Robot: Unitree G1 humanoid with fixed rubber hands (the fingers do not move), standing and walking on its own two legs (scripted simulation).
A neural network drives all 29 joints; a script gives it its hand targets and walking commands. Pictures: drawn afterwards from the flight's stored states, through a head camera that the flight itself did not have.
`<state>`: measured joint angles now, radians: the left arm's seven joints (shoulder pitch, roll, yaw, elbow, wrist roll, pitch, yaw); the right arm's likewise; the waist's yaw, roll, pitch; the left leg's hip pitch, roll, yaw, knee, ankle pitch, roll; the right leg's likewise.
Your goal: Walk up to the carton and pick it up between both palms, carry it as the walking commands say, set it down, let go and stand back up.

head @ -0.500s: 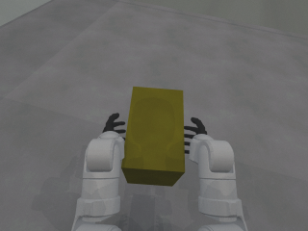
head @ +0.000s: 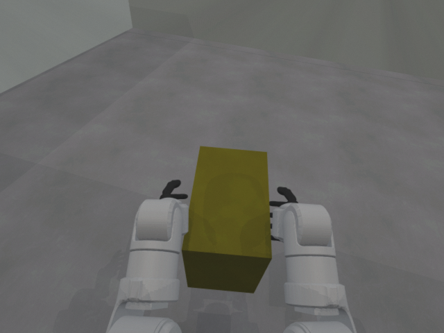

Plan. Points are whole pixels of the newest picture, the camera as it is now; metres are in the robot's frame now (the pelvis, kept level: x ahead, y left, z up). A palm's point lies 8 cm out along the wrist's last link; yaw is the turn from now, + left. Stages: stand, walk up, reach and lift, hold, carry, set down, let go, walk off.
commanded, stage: carry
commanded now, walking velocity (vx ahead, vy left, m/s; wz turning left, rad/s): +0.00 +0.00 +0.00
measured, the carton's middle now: (227, 220) +0.36 -0.01 +0.01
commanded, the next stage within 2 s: hold in 1.52 s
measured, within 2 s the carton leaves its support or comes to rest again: neither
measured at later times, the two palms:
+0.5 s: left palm (150, 219) +0.31 +0.13 +0.08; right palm (273, 220) +0.31 -0.09 +0.09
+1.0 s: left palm (138, 228) +0.31 +0.15 +0.06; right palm (264, 226) +0.31 -0.08 +0.07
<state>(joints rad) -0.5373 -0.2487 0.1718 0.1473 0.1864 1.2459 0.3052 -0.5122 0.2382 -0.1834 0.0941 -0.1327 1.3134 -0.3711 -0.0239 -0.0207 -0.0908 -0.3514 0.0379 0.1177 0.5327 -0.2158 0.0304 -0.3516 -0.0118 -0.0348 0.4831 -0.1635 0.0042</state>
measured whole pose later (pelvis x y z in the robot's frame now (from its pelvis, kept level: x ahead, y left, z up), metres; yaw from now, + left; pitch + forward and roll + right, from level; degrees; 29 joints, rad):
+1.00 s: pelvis +0.00 +0.03 +0.00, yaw +0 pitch +2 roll -1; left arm -0.40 -0.20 0.10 0.10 0.18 1.10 0.20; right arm -0.39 0.19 -0.12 0.10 -0.17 1.10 -0.16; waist 0.01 -0.04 -0.07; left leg -0.37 0.00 0.15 0.56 -0.24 0.09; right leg -0.37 -0.05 -0.01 0.50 -0.17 0.05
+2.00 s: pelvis +0.00 -0.02 +0.00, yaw +14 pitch -13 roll +0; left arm -0.55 -0.25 0.32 0.68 0.37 0.72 0.11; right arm -0.48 0.23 -0.43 0.51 -0.40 0.74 -0.03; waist -0.13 -0.03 0.06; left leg -0.10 -0.07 -0.09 0.54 -0.22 0.03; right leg -0.04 0.04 0.13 0.54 -0.27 0.01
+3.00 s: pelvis +0.00 -0.01 -0.06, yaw +15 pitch +25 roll -1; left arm -0.60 -0.27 0.31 0.72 0.33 0.11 0.27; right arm -0.58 0.21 -0.49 0.62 -0.35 0.15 -0.06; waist -0.14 0.05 -0.02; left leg -1.07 -0.11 -0.10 0.94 -0.30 0.02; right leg -1.00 0.05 0.09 0.95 -0.38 0.05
